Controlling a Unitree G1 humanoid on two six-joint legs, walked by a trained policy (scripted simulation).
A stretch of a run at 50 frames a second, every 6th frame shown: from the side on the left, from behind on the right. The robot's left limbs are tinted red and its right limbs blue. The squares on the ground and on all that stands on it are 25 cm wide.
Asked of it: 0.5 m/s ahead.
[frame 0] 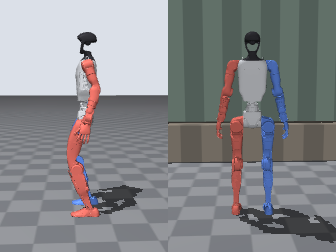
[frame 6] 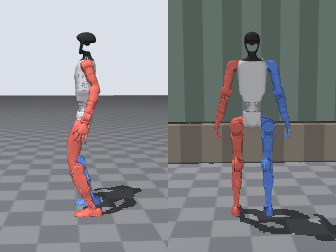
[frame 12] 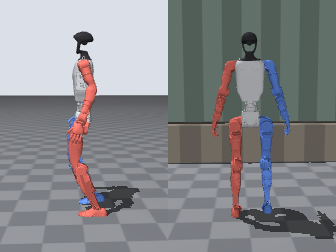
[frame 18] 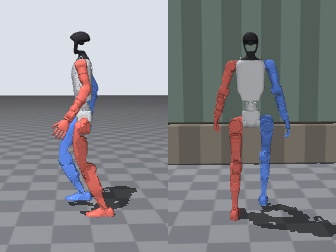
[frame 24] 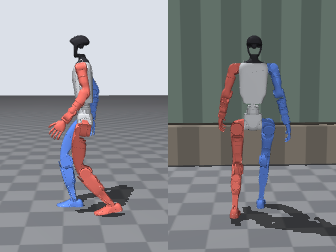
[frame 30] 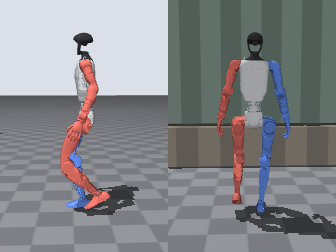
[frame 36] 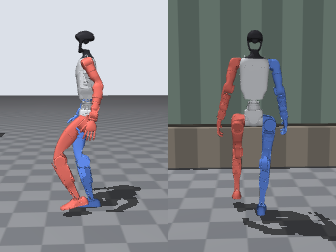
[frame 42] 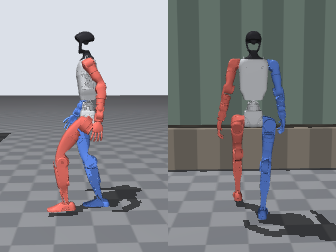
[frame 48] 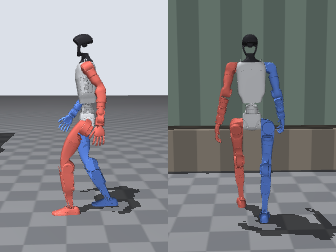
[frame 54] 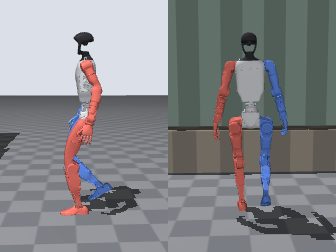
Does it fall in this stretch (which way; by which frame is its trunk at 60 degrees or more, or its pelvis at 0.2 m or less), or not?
no
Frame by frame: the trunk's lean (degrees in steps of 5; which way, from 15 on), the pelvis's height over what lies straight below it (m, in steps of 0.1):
0: 0, 0.8
6: 0, 0.8
12: 0, 0.8
18: 5, 0.8
24: 5, 0.7
30: 5, 0.8
36: 0, 0.8
42: 5, 0.8
48: 5, 0.8
54: 5, 0.8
